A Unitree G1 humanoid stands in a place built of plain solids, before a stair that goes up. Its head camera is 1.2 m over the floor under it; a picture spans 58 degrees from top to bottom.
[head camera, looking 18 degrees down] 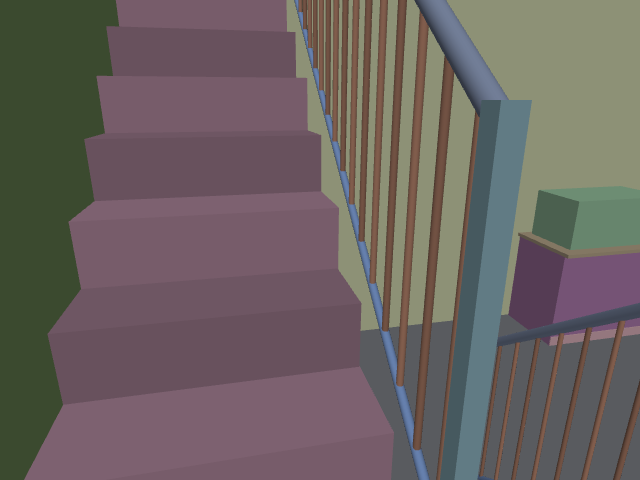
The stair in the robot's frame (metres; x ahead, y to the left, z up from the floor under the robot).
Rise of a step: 0.21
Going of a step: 0.28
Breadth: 0.82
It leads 12 degrees to the left of straight ahead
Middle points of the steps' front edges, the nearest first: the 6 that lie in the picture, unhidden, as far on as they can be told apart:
0.77 0.22 0.43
1.04 0.28 0.64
1.31 0.34 0.86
1.58 0.40 1.07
1.86 0.45 1.29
2.13 0.51 1.50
